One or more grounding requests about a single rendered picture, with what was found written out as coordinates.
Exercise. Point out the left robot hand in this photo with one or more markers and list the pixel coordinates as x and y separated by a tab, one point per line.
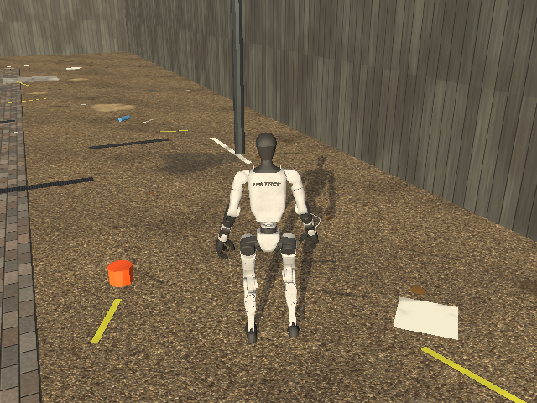
220	246

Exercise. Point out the left robot foot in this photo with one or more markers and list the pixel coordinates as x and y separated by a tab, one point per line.
251	336

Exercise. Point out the right robot hand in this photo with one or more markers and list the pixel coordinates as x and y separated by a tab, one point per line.
307	238

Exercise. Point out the right robot foot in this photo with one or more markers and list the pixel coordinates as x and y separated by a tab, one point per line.
293	330

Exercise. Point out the robot right forearm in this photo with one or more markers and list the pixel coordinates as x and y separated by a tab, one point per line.
308	222

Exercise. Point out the robot foot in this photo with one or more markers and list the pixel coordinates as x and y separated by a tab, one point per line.
293	330
251	336

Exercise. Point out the right robot upper arm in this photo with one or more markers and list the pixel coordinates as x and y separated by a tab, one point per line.
293	176

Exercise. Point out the left robot upper arm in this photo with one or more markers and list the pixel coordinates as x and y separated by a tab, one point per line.
241	177

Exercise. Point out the robot left forearm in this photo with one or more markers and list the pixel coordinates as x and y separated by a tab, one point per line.
226	227

